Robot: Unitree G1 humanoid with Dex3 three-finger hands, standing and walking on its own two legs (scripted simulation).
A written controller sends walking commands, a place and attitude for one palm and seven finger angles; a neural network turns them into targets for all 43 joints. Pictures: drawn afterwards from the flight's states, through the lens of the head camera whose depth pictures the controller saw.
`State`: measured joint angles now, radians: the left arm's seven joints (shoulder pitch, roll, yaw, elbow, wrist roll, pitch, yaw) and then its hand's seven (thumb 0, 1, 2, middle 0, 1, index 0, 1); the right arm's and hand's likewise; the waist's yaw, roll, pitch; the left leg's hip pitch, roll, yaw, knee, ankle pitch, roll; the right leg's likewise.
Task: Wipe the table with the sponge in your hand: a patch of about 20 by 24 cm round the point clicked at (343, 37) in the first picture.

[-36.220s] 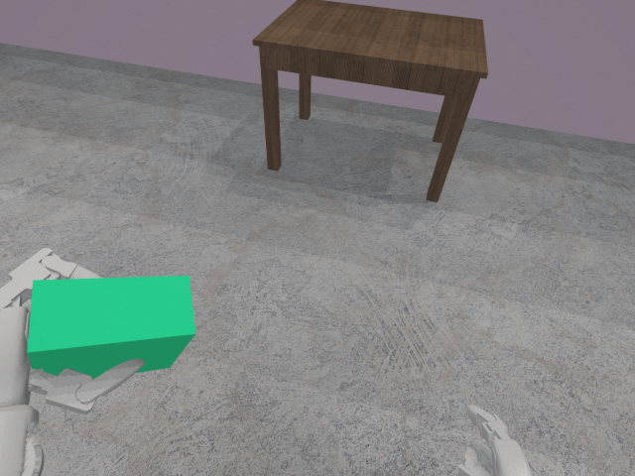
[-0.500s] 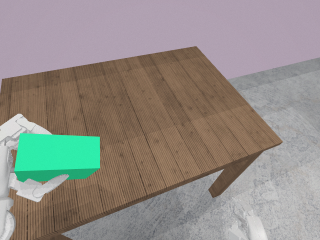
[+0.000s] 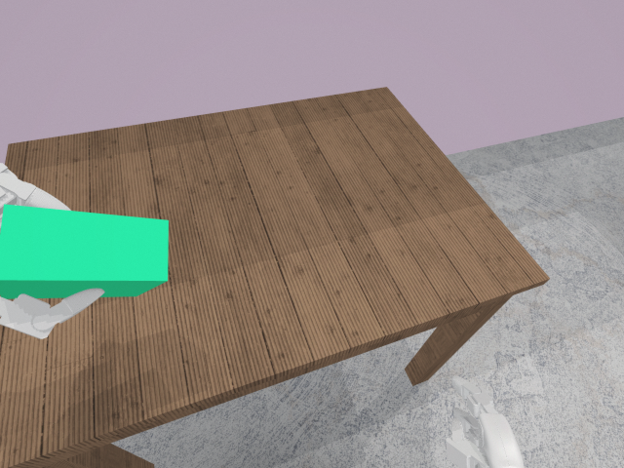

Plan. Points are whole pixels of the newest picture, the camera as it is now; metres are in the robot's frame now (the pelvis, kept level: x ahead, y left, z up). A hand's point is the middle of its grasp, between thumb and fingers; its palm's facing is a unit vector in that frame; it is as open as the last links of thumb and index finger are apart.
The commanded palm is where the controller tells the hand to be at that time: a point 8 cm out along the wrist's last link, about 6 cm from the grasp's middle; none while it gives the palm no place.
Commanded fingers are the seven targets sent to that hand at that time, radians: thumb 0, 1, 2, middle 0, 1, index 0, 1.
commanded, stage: come to a stop and stand still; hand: left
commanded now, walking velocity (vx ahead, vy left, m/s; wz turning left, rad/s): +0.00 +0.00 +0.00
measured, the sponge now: (107, 260) +0.27 +0.25 +0.15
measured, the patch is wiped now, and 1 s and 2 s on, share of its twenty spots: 0.00 0.00 0.00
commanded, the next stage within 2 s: look again from close up in 0.70 s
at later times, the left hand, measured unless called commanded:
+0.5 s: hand (57, 290) +0.22 +0.27 +0.16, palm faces +0.37 -0.86 -0.34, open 10.2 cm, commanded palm +0.16 +0.30 +0.17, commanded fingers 0.00 0.10 1.30 -1.20 -1.60 -1.20 -1.60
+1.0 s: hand (64, 298) +0.22 +0.26 +0.15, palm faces +0.35 -0.86 -0.38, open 10.2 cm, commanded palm +0.16 +0.30 +0.17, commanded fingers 0.00 0.10 1.30 -1.20 -1.60 -1.20 -1.60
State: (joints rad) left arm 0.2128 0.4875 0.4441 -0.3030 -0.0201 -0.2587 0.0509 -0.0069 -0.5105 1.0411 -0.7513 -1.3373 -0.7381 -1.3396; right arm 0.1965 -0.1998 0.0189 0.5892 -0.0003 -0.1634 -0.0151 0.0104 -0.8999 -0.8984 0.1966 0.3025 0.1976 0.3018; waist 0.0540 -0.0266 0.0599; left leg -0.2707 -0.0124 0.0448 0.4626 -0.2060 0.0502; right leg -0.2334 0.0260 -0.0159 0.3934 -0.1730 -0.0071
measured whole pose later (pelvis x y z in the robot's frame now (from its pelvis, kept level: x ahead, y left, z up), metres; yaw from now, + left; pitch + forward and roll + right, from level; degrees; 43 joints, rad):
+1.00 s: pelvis +0.00 +0.02 +0.00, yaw +0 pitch +0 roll -2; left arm 0.43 0.37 0.35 -0.43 -0.03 -0.23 0.08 -0.01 -0.51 1.04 -0.75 -1.34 -0.74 -1.34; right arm 0.21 -0.20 0.03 0.59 0.01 -0.15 -0.03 0.01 -0.90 -0.90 0.20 0.30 0.20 0.30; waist 0.02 -0.02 0.05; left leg -0.23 -0.03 0.05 0.43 -0.20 0.07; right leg -0.18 0.01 -0.01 0.35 -0.16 0.02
